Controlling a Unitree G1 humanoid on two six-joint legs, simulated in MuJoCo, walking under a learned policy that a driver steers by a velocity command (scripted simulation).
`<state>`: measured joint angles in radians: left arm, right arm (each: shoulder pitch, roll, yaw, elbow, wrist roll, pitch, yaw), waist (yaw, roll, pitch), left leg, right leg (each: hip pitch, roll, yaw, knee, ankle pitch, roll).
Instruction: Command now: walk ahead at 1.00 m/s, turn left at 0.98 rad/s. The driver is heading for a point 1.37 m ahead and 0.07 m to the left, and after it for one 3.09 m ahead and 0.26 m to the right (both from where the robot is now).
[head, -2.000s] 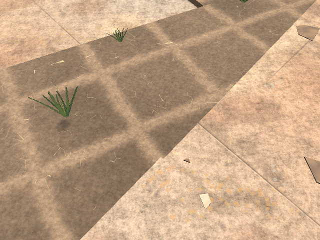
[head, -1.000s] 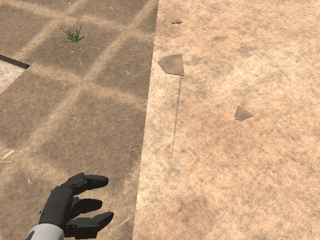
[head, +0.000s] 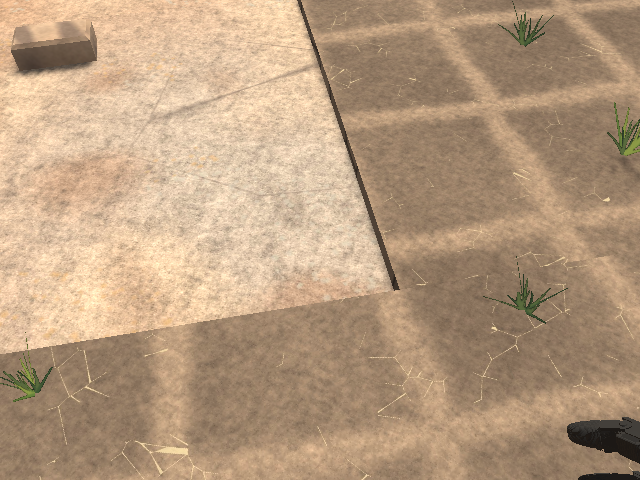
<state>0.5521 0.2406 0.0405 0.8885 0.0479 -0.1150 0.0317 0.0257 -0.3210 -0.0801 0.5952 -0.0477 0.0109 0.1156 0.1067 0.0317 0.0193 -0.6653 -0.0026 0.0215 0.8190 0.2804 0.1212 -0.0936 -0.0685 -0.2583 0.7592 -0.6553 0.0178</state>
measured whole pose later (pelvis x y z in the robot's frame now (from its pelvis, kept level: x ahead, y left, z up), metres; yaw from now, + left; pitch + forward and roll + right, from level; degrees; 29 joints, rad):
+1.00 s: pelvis +0.91 +0.10 -0.12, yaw +19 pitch +1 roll -3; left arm 0.50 0.24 0.05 0.99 0.01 -0.11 0.02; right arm 0.00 -0.28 -0.02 0.73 -0.04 -0.08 0.05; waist 0.10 0.04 0.03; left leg -0.51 0.07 0.01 0.39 0.37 0.11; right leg 0.24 0.08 -0.03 0.26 -0.52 -0.02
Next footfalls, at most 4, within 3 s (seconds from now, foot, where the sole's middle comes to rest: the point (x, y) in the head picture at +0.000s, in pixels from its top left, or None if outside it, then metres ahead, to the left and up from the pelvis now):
0.16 left None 0.31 0.03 -0.86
0.54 right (401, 390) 0.75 -0.07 -0.86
1.08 left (279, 293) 1.09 0.28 -0.98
1.42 right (316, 198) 1.50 0.22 -0.98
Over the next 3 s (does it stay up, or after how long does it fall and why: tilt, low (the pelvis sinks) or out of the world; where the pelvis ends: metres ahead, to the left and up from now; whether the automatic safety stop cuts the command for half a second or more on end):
stays up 1.54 0.33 -0.21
